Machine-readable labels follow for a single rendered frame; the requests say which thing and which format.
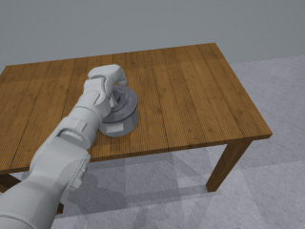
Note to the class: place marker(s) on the table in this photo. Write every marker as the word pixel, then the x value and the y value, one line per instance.
pixel 188 97

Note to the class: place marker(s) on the pot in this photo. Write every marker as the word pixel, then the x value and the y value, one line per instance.
pixel 120 128

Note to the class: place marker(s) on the robot left upper arm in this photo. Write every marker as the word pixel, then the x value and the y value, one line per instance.
pixel 33 202

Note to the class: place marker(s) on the knob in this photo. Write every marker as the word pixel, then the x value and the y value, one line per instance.
pixel 116 96

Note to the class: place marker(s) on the robot left hand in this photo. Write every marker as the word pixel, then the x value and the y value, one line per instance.
pixel 115 72

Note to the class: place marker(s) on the lid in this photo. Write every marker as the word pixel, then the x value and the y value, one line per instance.
pixel 124 108

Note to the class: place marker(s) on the left robot forearm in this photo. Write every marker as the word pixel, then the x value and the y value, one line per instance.
pixel 85 118

